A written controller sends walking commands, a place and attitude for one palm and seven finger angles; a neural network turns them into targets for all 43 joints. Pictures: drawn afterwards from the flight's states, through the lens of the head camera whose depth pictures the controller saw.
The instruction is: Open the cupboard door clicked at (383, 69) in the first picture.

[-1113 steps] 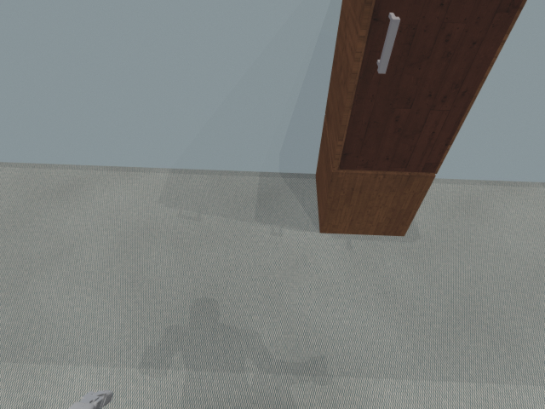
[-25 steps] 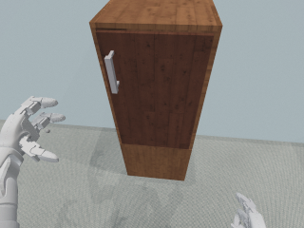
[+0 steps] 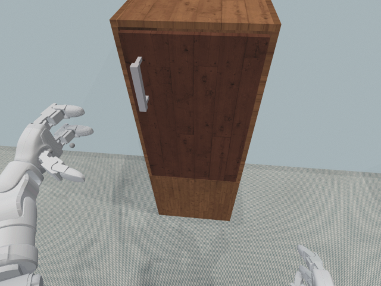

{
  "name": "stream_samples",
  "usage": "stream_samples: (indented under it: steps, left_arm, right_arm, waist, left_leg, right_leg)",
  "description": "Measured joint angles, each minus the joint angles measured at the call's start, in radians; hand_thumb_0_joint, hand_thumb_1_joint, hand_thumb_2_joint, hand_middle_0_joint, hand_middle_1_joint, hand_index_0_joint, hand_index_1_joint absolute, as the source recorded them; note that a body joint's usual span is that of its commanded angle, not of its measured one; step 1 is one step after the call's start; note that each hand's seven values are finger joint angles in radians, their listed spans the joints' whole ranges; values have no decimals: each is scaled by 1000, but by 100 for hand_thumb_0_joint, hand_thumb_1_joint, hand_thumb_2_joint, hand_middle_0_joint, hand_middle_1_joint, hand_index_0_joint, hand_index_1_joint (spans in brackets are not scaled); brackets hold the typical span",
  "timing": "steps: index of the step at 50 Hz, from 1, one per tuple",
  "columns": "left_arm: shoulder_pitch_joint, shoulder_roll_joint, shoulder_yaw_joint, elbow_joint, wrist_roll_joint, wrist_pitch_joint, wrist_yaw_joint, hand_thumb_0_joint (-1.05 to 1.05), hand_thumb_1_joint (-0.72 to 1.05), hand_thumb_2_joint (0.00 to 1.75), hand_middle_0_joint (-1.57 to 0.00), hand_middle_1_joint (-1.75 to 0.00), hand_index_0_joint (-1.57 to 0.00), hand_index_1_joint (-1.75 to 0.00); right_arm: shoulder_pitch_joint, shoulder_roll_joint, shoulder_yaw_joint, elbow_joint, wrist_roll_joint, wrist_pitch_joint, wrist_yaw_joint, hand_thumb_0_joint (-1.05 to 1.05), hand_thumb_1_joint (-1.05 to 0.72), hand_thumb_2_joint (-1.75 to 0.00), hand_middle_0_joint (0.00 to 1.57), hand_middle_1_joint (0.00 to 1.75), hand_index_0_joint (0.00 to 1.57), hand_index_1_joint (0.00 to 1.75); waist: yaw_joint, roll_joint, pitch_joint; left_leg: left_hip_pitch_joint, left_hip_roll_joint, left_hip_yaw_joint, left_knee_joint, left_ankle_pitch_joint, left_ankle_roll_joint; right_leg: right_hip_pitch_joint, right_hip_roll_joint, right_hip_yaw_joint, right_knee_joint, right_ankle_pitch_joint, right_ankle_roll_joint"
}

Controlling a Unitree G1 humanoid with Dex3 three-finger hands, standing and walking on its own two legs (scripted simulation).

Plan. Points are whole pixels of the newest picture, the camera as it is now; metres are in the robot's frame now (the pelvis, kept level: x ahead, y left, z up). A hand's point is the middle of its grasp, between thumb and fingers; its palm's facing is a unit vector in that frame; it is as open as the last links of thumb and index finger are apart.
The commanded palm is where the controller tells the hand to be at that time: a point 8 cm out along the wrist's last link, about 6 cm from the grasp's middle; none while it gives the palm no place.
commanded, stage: move the hooked fingers beside the handle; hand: left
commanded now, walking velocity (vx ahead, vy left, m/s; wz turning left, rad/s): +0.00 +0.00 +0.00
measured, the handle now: (141, 85) +0.57 +0.18 +0.13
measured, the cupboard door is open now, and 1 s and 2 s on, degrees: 0 0 0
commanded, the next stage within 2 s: none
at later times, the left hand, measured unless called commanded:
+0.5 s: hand (92, 123) +0.41 +0.25 +0.14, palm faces -0.02 -1.00 +0.00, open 14.0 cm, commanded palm +0.39 +0.30 +0.14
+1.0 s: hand (109, 105) +0.47 +0.23 +0.14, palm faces -0.02 -1.00 -0.01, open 14.0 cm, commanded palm +0.45 +0.29 +0.14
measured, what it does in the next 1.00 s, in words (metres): stands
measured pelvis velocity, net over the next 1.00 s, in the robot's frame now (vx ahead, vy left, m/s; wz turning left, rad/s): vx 0.01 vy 0.01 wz -0.02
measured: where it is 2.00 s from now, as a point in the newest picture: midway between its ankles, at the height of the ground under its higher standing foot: outside the picture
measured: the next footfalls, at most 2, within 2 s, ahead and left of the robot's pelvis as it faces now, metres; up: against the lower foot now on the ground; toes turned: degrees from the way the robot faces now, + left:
none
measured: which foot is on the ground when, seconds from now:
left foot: down 0.00-1.00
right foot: down 0.00-1.00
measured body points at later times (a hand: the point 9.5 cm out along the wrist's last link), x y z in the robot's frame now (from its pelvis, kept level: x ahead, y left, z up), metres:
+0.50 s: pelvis +0.01 +0.02 +0.00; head +0.03 +0.02 +0.45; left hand +0.40 +0.30 +0.14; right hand +0.12 -0.23 -0.10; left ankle +0.03 +0.13 -0.73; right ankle +0.00 -0.11 -0.73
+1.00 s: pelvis +0.01 +0.01 -0.01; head +0.06 +0.00 +0.44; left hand +0.46 +0.28 +0.14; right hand +0.06 -0.27 -0.12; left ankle +0.03 +0.13 -0.73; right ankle +0.00 -0.11 -0.73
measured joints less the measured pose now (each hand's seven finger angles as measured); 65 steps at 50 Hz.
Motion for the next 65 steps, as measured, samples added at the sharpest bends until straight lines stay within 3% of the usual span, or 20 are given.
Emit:
stream_samples:
  steps: [8, 14, 24, 37, 52, 65]
  left_arm:
    - [-60, -14, -15, 59, 34, 10, 50, -2, -50, 30, -31, -120, -30, -120]
    - [-101, -31, -35, 71, 57, -10, 93, -2, -50, 30, -30, -120, -30, -120]
    - [-217, -12, -47, 200, 86, -15, 112, -2, -50, 30, -30, -120, -30, -120]
    - [-339, 5, -44, 350, 111, -72, 116, -2, -50, 30, -30, -120, -30, -120]
    - [-521, 103, -1, 596, 152, -157, 97, -2, -50, 30, -30, -120, -30, -120]
    - [-627, 194, 41, 724, 190, -177, 82, -2, -50, 30, -30, -120, -30, -120]
  right_arm:
    - [25, 11, 4, -10, -6, 15, 17, 1, -90, -90, 20, 29, 20, 30]
    - [46, 15, 4, -3, -13, 25, 26, 1, -90, -90, 20, 29, 20, 30]
    - [47, 14, 4, 11, -20, 53, 35, 1, -90, -90, 20, 30, 20, 30]
    - [75, -3, -14, 19, -27, 97, 52, 1, -90, -90, 20, 29, 20, 30]
    - [104, -15, -18, 40, -31, 151, 53, 1, -90, -90, 20, 29, 20, 30]
    - [151, -24, -23, 34, -37, 195, 58, 1, -90, -90, 20, 29, 20, 30]
  waist:
    - [-27, -6, -7]
    - [-28, -10, -1]
    - [-43, -18, -8]
    - [-66, -15, -23]
    - [-110, -18, -18]
    - [-158, -22, -34]
  left_leg:
    - [-11, -10, 23, -5, -1, 15]
    - [-19, -16, 25, -5, -3, 23]
    - [-48, -20, 23, 3, -8, 27]
    - [-92, -12, 22, 30, -24, 21]
    - [-185, 8, 11, 79, -33, 8]
    - [-259, 20, 21, 114, -49, 11]
  right_leg:
    - [-19, -11, 22, -3, 6, 14]
    - [-23, -17, 25, -10, 9, 22]
    - [-49, -21, 23, -7, 7, 27]
    - [-95, -14, 23, 21, -10, 20]
    - [-187, 5, 16, 68, -20, 5]
    - [-260, 15, 28, 90, -23, 8]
